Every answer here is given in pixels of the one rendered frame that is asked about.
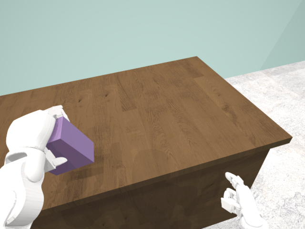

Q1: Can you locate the table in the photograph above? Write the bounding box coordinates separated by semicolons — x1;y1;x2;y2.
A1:
0;56;293;229

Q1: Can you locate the sponge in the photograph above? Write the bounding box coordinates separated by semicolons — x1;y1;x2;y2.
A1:
46;116;94;176

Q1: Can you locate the left robot forearm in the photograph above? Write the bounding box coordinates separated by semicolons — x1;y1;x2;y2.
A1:
0;147;46;229

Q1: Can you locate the right robot forearm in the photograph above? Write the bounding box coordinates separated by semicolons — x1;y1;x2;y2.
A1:
239;208;269;229

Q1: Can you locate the robot left hand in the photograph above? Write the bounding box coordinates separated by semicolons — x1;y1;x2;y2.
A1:
6;105;69;172

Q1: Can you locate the robot right hand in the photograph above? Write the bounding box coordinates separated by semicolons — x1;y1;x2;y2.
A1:
221;172;257;216

